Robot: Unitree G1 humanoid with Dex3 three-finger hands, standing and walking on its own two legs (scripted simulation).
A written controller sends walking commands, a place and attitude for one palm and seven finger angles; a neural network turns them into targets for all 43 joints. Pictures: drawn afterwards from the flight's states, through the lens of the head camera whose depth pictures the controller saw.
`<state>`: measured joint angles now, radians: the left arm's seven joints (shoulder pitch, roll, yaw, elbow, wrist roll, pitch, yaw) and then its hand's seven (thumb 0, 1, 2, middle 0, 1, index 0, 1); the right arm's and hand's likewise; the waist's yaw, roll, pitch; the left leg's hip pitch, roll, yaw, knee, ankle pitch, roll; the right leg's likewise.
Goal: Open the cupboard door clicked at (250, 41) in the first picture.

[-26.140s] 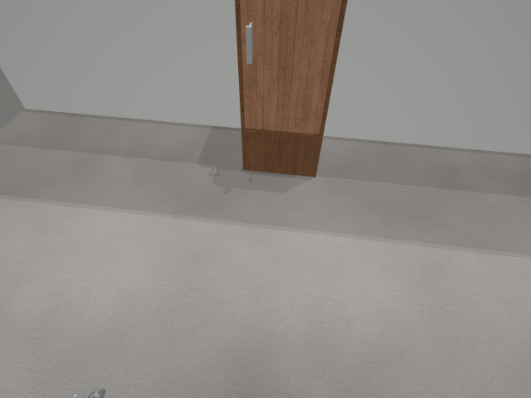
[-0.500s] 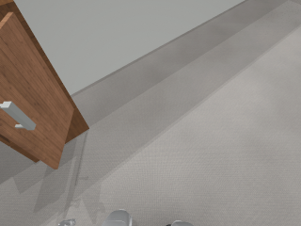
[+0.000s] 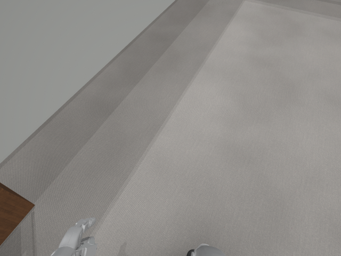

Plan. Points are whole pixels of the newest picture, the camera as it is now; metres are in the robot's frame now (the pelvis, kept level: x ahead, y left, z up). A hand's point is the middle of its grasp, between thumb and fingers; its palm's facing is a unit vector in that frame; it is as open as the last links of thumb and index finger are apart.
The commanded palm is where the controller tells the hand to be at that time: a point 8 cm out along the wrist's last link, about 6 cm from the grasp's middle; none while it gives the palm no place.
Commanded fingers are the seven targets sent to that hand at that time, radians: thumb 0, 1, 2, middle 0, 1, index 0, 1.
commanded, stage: walk to a spot facing it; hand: left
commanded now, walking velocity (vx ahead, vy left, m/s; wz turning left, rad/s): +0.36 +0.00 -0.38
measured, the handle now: out of the picture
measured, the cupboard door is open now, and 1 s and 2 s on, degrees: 51 51 51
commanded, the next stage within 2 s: turn to face it in 1.20 s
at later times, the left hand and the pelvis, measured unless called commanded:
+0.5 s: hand (106, 210) +0.26 +0.19 -0.17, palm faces -0.14 -0.97 -0.20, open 7.3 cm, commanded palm none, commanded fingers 0.00 0.90 0.90 -0.20 -0.30 -0.20 -0.30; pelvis +0.22 -0.01 +0.01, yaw -12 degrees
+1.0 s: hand (156, 128) +0.53 +0.05 -0.14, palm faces -0.23 -0.95 -0.21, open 7.2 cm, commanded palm none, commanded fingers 0.00 0.90 0.90 -0.20 -0.30 -0.20 -0.30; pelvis +0.43 -0.12 +0.03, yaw -16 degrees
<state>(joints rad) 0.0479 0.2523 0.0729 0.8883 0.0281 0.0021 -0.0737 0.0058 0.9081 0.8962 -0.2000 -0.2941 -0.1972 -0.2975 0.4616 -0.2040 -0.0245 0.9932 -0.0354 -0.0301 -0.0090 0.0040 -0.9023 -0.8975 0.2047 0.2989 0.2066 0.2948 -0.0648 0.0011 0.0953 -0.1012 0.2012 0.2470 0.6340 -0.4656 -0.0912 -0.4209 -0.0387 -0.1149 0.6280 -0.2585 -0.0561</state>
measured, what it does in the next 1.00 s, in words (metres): walks ahead, turning right: left foot, then right foot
